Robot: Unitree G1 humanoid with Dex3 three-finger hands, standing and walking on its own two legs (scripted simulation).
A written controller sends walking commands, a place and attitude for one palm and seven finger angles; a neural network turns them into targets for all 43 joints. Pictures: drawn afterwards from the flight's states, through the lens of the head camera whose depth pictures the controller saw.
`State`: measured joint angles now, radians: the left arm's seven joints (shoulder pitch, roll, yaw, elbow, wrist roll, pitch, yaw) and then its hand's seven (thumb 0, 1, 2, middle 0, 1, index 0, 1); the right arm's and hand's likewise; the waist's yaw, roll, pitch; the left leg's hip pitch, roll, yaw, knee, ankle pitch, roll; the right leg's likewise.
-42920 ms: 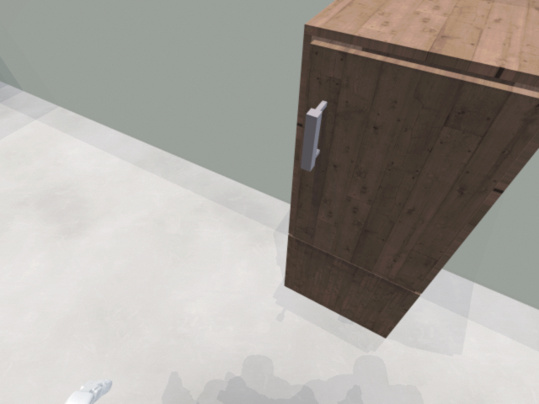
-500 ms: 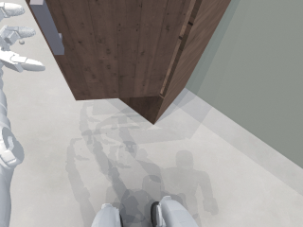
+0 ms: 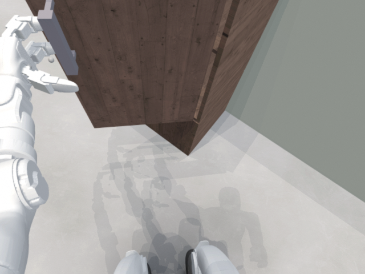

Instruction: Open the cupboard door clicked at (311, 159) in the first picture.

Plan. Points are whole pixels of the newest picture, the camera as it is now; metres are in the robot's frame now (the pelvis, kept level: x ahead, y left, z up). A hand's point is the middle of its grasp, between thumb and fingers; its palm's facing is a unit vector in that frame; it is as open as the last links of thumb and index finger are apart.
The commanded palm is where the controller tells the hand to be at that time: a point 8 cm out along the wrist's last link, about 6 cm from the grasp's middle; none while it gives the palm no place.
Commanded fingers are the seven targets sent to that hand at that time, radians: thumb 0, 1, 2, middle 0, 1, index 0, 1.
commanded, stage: slide the fingers in behind the handle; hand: left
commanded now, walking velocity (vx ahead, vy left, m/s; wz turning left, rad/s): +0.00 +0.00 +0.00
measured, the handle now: (61, 39) +0.59 +0.19 +0.10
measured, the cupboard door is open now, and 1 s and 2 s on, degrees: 45 45 48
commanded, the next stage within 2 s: close the thumb around the handle in 0.86 s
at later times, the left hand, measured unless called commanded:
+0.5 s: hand (69, 59) +0.54 +0.18 +0.10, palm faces +0.02 -1.00 -0.01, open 14.0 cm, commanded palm +0.52 +0.22 +0.10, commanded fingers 0.00 -0.50 0.30 -0.30 -1.20 -0.30 -1.20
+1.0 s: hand (73, 59) +0.54 +0.17 +0.10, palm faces +0.02 -1.00 -0.01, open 14.0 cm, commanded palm +0.52 +0.21 +0.10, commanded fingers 0.00 -0.33 0.37 -0.31 -1.22 -0.31 -1.22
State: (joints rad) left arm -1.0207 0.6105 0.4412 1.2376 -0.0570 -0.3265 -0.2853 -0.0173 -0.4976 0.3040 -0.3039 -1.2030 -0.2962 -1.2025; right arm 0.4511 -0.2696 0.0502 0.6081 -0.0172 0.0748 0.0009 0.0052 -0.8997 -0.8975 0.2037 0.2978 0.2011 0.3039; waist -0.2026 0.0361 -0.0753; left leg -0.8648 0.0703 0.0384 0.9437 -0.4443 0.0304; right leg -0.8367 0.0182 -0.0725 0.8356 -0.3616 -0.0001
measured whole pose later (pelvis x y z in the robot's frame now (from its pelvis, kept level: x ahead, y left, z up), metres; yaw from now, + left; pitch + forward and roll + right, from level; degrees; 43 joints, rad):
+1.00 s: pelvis +0.00 -0.01 +0.00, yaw +1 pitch +21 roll -3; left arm -1.06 0.53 0.40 1.27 -0.05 -0.34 -0.20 -0.02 -0.50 0.30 -0.30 -1.20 -0.30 -1.20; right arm 0.44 -0.27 0.04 0.63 -0.03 0.05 0.01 0.01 -0.90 -0.90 0.20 0.30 0.20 0.30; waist -0.20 0.04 -0.08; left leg -0.87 0.06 0.03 0.94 -0.44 0.02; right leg -0.84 0.01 -0.07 0.85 -0.37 -0.01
